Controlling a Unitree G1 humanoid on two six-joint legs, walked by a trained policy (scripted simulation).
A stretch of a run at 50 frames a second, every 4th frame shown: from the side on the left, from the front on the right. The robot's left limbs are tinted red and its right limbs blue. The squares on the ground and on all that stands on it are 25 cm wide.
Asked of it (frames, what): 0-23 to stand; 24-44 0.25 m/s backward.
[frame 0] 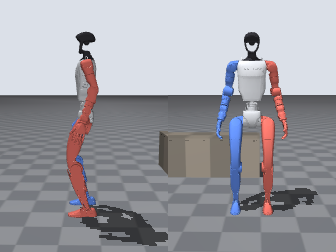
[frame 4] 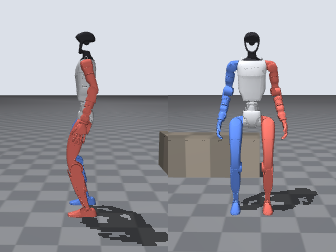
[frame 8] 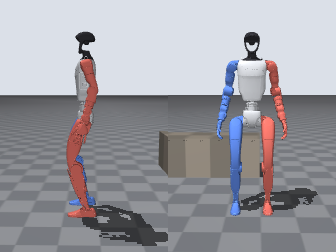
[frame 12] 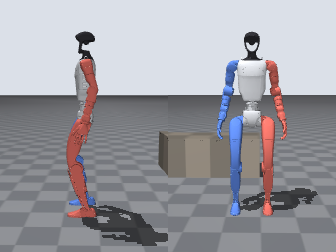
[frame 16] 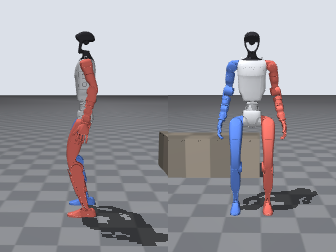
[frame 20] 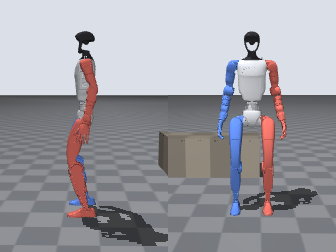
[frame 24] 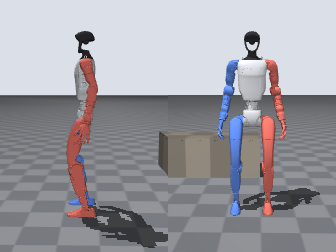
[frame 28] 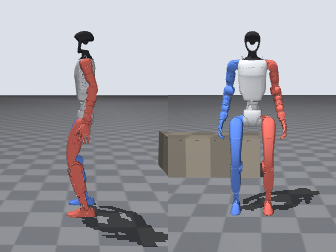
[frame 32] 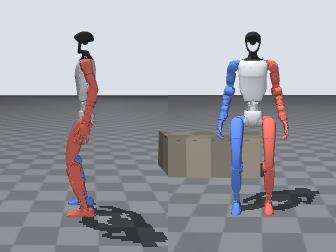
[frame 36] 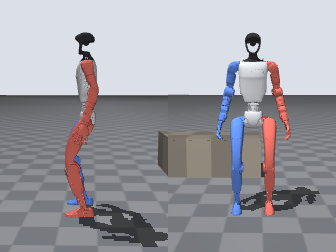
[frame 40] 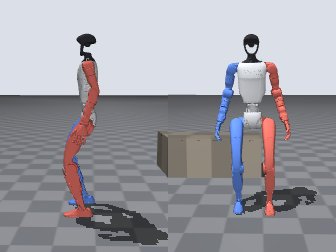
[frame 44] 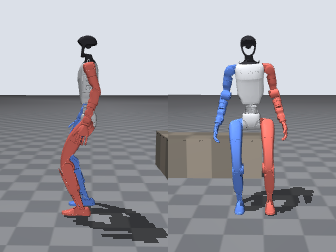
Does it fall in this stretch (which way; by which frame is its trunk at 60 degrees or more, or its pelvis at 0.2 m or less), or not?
no
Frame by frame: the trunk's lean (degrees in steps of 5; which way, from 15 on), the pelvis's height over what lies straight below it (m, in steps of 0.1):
0: 0, 0.8
4: 0, 0.8
8: 0, 0.8
12: 0, 0.8
16: 0, 0.8
20: 0, 0.8
24: 0, 0.8
28: 0, 0.8
32: 0, 0.8
36: 0, 0.8
40: 0, 0.8
44: 5, 0.7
